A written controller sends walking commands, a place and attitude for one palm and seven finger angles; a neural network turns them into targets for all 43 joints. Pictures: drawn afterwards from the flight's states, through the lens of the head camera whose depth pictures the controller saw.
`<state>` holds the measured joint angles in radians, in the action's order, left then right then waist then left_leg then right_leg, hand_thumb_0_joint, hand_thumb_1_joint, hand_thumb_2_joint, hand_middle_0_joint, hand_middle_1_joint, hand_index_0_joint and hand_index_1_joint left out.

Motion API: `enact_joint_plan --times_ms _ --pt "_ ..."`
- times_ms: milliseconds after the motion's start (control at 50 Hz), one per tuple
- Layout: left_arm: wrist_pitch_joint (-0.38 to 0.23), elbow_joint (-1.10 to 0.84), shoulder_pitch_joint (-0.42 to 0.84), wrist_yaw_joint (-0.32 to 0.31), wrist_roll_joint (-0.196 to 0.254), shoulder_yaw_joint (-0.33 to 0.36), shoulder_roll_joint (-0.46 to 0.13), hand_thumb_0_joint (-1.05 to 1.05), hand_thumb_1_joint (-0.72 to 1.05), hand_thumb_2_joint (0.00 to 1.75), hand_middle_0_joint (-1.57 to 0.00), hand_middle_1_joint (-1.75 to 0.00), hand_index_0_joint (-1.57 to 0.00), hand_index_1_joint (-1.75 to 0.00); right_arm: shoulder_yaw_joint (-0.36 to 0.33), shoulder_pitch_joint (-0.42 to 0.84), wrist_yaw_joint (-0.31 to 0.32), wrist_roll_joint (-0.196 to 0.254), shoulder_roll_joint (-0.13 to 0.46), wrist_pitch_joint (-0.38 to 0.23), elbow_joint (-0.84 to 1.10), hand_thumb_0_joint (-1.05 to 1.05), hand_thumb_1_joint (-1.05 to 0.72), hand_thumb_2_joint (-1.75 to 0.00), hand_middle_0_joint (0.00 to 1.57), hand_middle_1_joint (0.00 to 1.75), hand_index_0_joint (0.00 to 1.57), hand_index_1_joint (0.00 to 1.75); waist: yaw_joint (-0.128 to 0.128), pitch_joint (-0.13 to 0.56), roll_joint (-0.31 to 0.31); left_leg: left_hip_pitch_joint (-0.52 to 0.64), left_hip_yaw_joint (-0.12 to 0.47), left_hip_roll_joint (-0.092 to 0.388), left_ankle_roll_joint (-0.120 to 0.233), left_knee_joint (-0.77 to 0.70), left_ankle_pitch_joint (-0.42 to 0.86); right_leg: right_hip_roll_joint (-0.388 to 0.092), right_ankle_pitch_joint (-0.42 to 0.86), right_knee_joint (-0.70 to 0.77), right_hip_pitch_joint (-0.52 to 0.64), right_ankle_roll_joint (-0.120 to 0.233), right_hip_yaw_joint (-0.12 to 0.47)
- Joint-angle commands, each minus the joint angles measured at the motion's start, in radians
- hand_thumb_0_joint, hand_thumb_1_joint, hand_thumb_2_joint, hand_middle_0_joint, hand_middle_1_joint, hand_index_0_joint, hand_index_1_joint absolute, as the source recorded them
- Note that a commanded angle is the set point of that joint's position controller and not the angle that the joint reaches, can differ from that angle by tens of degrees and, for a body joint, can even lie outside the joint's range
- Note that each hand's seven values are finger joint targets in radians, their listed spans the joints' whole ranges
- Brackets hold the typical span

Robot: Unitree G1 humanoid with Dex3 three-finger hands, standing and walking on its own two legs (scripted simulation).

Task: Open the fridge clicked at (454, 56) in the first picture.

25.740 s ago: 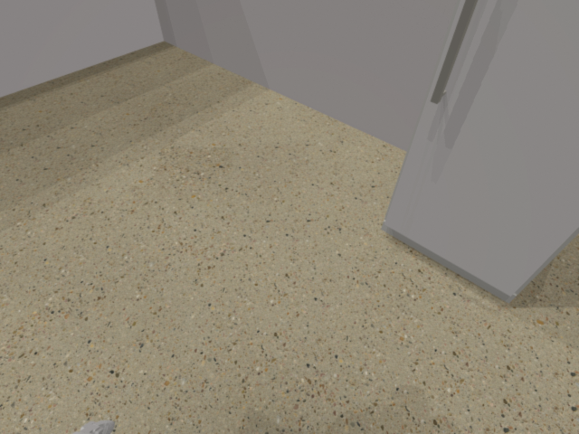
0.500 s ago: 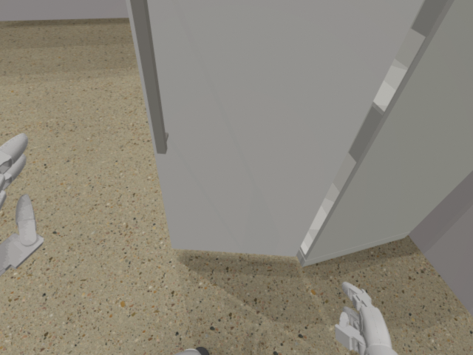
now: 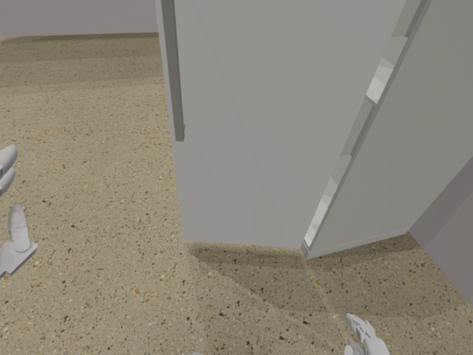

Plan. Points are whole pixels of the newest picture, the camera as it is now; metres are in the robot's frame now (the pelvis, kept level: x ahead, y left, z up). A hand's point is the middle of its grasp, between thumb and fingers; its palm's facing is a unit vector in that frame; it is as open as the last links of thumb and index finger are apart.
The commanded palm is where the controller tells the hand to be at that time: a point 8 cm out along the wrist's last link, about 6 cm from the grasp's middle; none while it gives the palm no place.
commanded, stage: stop stepping back and stand still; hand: left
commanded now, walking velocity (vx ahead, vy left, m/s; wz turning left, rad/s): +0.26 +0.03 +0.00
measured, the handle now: (175, 57) +0.70 +0.23 +0.18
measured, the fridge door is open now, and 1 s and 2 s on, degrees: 71 71 71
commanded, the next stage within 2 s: let the arm hang, fingers relaxed in 0.62 s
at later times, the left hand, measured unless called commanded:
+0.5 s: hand (26, 245) +0.19 +0.28 +0.16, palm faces +0.48 -0.76 -0.45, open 7.4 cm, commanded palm +0.14 +0.32 +0.18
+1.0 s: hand out of the picture +0.06 +0.22 -0.16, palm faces +0.00 -0.97 -0.24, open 7.4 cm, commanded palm none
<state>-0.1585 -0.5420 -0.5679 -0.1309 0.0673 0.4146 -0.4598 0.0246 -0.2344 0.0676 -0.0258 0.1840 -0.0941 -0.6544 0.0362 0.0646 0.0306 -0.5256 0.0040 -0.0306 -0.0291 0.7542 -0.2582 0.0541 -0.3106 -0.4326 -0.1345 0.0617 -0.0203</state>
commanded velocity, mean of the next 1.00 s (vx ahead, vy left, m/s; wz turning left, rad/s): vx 0.02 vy -0.01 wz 0.00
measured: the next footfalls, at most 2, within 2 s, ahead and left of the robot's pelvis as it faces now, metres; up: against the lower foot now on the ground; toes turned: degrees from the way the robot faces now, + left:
left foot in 0.12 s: +0.05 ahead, +0.13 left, +0.00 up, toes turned +3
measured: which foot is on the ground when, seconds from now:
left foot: up 0.00-0.10, down 0.12-1.00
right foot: down 0.00-1.00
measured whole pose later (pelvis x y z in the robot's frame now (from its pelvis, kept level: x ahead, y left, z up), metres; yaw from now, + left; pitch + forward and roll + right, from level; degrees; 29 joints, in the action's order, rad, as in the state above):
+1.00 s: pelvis -0.03 +0.01 -0.01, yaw +4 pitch +0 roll +0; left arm 0.05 0.82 -0.22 0.01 -0.02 -0.02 -0.25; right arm 0.01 -0.14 0.00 -0.03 0.31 0.01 -0.87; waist -0.03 -0.03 0.01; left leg -0.34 0.01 -0.02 0.01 0.57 -0.22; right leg 0.00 -0.33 -0.59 -0.26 0.03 -0.07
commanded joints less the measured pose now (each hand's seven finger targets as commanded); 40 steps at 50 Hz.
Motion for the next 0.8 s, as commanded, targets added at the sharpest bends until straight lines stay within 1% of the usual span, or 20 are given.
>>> enact_joint_plan --times_ms 0,40,60,100,120,140,160,180,240,280,320,340,380,420,480,560,680,700,720,780 --pt "-0.047 -0.013 0.27 -0.038 -0.031 0.033 -0.099 0.0 0.9 0.9 -0.2 -0.3 -0.2 -0.3 -0.061 0.108 0.023 0.025 0.155 -0.054 0.121 0.0 -0.9 -0.9 0.2 0.3 0.2 0.3 -0.053 -0.141 0.026 0.149 0.023 0.097 0.041 -0.003 -0.085 -0.313 -0.219 0.199 -0.279 0.092 0.196" --pt "-0.059 -0.026 0.31 -0.045 -0.042 0.031 -0.117 0.0 0.9 0.9 -0.2 -0.3 -0.2 -0.3 -0.06 0.114 0.036 0.025 0.157 -0.07 0.124 0.0 -0.9 -0.9 0.2 0.3 0.2 0.3 -0.05 -0.131 -0.016 0.252 -0.037 0.071 0.055 -0.207 -0.077 -0.253 -0.211 0.117 -0.255 0.056 0.14" --pt "-0.067 -0.037 0.285 -0.046 -0.042 0.042 -0.119 0.0 0.9 0.9 -0.2 -0.3 -0.2 -0.3 -0.059 0.097 0.04 0.023 0.159 -0.078 0.127 0.0 -0.9 -0.9 0.2 0.3 0.2 0.3 -0.047 -0.117 -0.07 0.294 -0.015 0.083 0.072 -0.276 -0.094 -0.205 -0.171 0.043 -0.249 0.032 0.113" --pt "-0.087 -0.144 0.258 -0.045 -0.038 0.075 -0.139 0.0 0.9 0.9 -0.2 -0.3 -0.2 -0.3 -0.067 0.095 0.038 0.028 0.183 -0.09 0.164 0.0 -0.9 -0.9 0.2 0.3 0.2 0.3 -0.037 -0.059 -0.187 0.354 0.178 0.207 0.127 -0.357 0.042 -0.081 -0.004 -0.146 -0.253 -0.033 0.035" --pt "-0.096 -0.128 0.194 -0.039 -0.025 0.095 -0.149 0.0 0.9 0.9 -0.2 -0.3 -0.2 -0.3 -0.05 0.077 0.033 0.022 0.153 -0.093 0.141 0.0 -0.9 -0.9 0.2 0.3 0.2 0.3 -0.052 -0.026 -0.268 0.363 0.329 0.264 0.144 -0.455 -0.051 -0.036 -0.082 -0.23 -0.272 -0.056 -0.017" --pt "-0.102 -0.185 0.215 -0.032 -0.025 0.115 -0.174 0.0 0.9 0.9 -0.2 -0.3 -0.2 -0.3 -0.051 0.084 0.031 0.004 0.15 -0.103 0.147 0.0 -0.9 -0.9 0.2 0.3 0.2 0.3 -0.049 -0.047 -0.307 0.323 0.426 0.301 0.166 -0.537 -0.111 -0.03 -0.159 -0.308 -0.276 -0.065 -0.003" --pt "-0.105 -0.191 0.202 -0.033 -0.032 0.115 -0.163 0.0 0.9 0.9 -0.2 -0.3 -0.2 -0.3 -0.05 0.082 0.025 -0.003 0.141 -0.11 0.143 0.0 -0.9 -0.9 0.2 0.3 0.2 0.3 -0.049 -0.057 -0.248 0.266 0.429 0.32 0.185 -0.559 -0.126 -0.041 -0.171 -0.348 -0.244 -0.063 0.019" --pt "-0.107 -0.183 0.165 -0.035 -0.032 0.121 -0.155 0.0 0.9 0.9 -0.2 -0.3 -0.2 -0.3 -0.051 0.081 0.018 -0.001 0.14 -0.115 0.143 0.0 -0.9 -0.9 0.2 0.3 0.2 0.3 -0.038 -0.046 -0.211 0.244 0.362 0.306 0.182 -0.536 -0.085 -0.05 -0.151 -0.287 -0.194 -0.059 0.022" --pt "-0.103 -0.16 0.048 -0.037 -0.036 0.141 -0.148 0.0 0.9 0.9 -0.2 -0.3 -0.2 -0.3 -0.056 0.078 0.005 0.012 0.156 -0.119 0.15 0.0 -0.9 -0.9 0.2 0.3 0.2 0.3 -0.031 0.026 -0.217 0.179 0.091 0.185 0.096 -0.402 -0.027 -0.051 0.015 -0.001 0.027 -0.05 -0.016" --pt "-0.109 -0.106 0.052 -0.036 -0.033 0.138 -0.134 0.0 0.9 0.9 -0.2 -0.3 -0.2 -0.3 -0.058 0.074 0.003 0.01 0.151 -0.113 0.159 0.0 -0.9 -0.9 0.2 0.3 0.2 0.3 -0.041 0.001 -0.136 0.096 0.034 0.115 0.061 -0.328 -0.12 -0.111 0.018 0.043 0.035 -0.014 0.088" --pt "-0.107 -0.058 0.017 -0.035 -0.019 0.136 -0.127 0.0 0.9 0.9 -0.2 -0.3 -0.2 -0.3 -0.071 0.053 -0.003 0.021 0.14 -0.099 0.148 0.0 -0.9 -0.9 0.2 0.3 0.2 0.3 -0.044 -0.001 0.076 0.132 -0.001 0.065 0.039 -0.114 -0.039 -0.249 -0.004 0.148 -0.064 0.057 0.308" --pt "-0.104 -0.038 0.022 -0.038 -0.014 0.138 -0.129 0.0 0.9 0.9 -0.2 -0.3 -0.2 -0.3 -0.072 0.051 -0.004 0.024 0.143 -0.095 0.145 0.0 -0.9 -0.9 0.2 0.3 0.2 0.3 -0.043 0.001 0.091 0.117 -0.004 0.061 0.032 -0.063 -0.013 -0.291 0.107 0.148 -0.045 0.085 0.337" --pt "-0.116 -0.044 0.1 -0.041 -0.021 0.116 -0.126 0.0 0.9 0.9 -0.2 -0.3 -0.2 -0.3 -0.061 0.054 0.0 0.026 0.134 -0.092 0.138 0.0 -0.9 -0.9 0.2 0.3 0.2 0.3 -0.051 -0.009 0.056 0.152 0.002 0.069 0.032 -0.132 -0.003 -0.283 0.309 0.078 -0.027 0.073 0.251" --pt "-0.119 -0.021 0.13 -0.039 -0.027 0.11 -0.127 0.0 0.9 0.9 -0.2 -0.3 -0.2 -0.3 -0.06 0.068 0.009 0.023 0.142 -0.096 0.134 0.0 -0.9 -0.9 0.2 0.3 0.2 0.3 -0.045 -0.003 0.022 0.279 0.014 0.084 0.05 -0.26 0.171 -0.194 0.306 0.018 -0.068 0.001 0.141" --pt "-0.117 -0.05 0.145 -0.034 -0.037 0.091 -0.125 0.0 0.9 0.9 -0.2 -0.3 -0.2 -0.3 -0.055 0.085 0.02 0.025 0.147 -0.092 0.148 0.0 -0.9 -0.9 0.2 0.3 0.2 0.3 -0.032 0.045 -0.12 0.361 0.092 0.153 0.077 -0.302 0.485 -0.096 0.359 -0.07 -0.052 -0.061 0.042" --pt "-0.116 -0.08 0.127 -0.033 -0.036 0.089 -0.119 0.0 0.9 0.9 -0.2 -0.3 -0.2 -0.3 -0.058 0.095 0.017 0.025 0.148 -0.09 0.164 0.0 -0.9 -0.9 0.2 0.3 0.2 0.3 -0.028 0.049 -0.081 0.291 0.075 0.136 0.069 -0.306 0.359 -0.101 0.313 -0.008 0.01 -0.056 0.064" --pt "-0.115 -0.1 0.053 -0.039 -0.021 0.115 -0.124 0.0 0.9 0.9 -0.2 -0.3 -0.2 -0.3 -0.062 0.094 0.012 0.023 0.145 -0.076 0.184 0.0 -0.9 -0.9 0.2 0.3 0.2 0.3 -0.031 0.066 -0.094 0.289 0.048 0.107 0.049 -0.29 0.299 -0.125 0.326 0.03 0.003 -0.038 0.098" --pt "0.05 0.658 0.131 0.097 -0.092 -0.311 0.021 0.0 0.9 0.9 -0.2 -0.3 -0.2 -0.3 -0.103 0.18 -0.077 0.043 0.322 -0.099 -0.022 0.0 -0.9 -0.9 0.2 0.3 0.2 0.3 -0.065 0.0 -0.09 0.245 0.054 0.14 0.051 -0.15 0.439 -0.212 0.47 -0.107 -0.109 -0.021 0.014" --pt "0.13 0.681 0.16 0.121 -0.088 -0.289 0.02 0.0 0.9 0.9 -0.2 -0.3 -0.2 -0.3 -0.114 0.114 -0.076 0.038 0.306 -0.029 -0.015 0.0 -0.9 -0.9 0.2 0.3 0.2 0.3 -0.056 0.052 -0.109 0.286 0.059 0.15 0.046 -0.192 0.386 -0.194 0.35 -0.086 -0.141 -0.014 0.061" --pt "0.143 0.81 0.259 0.135 -0.095 -0.313 0.01 0.0 0.9 0.9 -0.2 -0.3 -0.2 -0.3 -0.092 0.119 -0.067 0.016 0.319 0.022 -0.007 0.0 -0.9 -0.9 0.2 0.3 0.2 0.3 -0.027 0.003 0.011 0.149 0.17 0.186 0.114 -0.261 0.307 -0.129 0.104 -0.139 -0.114 -0.021 0.019"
